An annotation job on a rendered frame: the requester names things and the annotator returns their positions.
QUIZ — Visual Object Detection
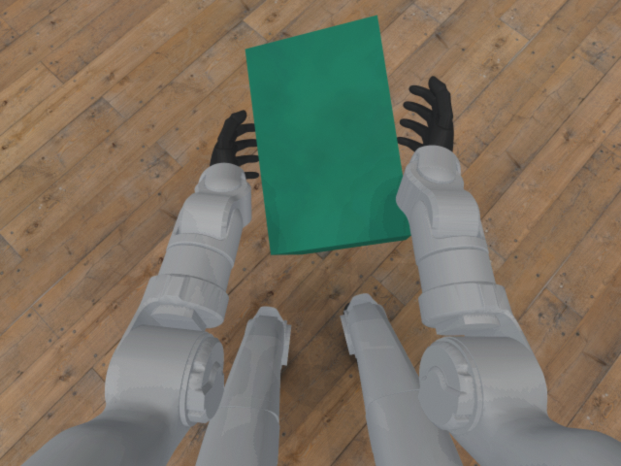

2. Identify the left robot upper arm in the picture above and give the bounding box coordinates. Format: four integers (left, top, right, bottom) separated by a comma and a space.
21, 324, 224, 466

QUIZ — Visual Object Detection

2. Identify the right robot upper arm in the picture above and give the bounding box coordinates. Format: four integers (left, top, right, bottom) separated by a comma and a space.
418, 336, 621, 466

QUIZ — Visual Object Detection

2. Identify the left robot hand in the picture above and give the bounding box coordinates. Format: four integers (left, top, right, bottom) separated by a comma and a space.
210, 110, 259, 179

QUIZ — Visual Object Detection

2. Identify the robot right forearm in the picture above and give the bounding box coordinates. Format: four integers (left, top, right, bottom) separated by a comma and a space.
396, 146, 547, 390

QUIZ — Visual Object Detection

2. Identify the robot left forearm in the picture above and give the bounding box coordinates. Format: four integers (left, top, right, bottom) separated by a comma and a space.
105, 163, 251, 404

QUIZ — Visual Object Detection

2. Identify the right robot hand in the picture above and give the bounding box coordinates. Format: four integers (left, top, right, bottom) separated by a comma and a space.
397, 76, 454, 152

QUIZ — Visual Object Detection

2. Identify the robot right shin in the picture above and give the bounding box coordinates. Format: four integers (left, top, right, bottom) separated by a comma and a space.
346, 293, 386, 314

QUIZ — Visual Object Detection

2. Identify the right robot thigh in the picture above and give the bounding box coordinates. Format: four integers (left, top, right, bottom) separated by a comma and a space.
340, 302, 463, 466

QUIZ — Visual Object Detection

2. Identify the carton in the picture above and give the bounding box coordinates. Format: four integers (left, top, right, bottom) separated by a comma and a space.
245, 16, 411, 255

